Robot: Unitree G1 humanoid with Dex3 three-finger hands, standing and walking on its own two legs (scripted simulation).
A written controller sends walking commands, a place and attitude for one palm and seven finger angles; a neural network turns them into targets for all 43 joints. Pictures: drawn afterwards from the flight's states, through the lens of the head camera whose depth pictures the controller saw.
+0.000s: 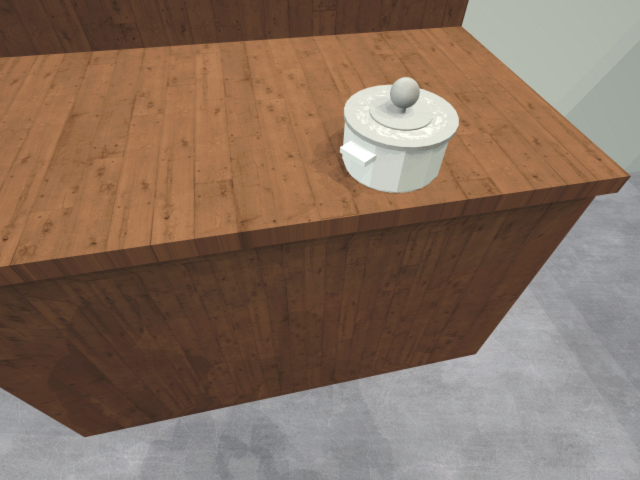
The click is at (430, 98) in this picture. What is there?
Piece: lid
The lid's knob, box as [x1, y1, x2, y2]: [390, 77, 419, 107]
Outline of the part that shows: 403,77 395,81 390,90 390,97 395,105 399,107 408,107 416,101 419,94 419,88 413,79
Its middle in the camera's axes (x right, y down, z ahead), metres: +0.13 -0.23 +0.60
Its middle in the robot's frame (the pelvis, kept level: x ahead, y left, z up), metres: +0.63 -0.09 +0.17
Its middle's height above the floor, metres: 0.94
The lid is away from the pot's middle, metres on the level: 0.00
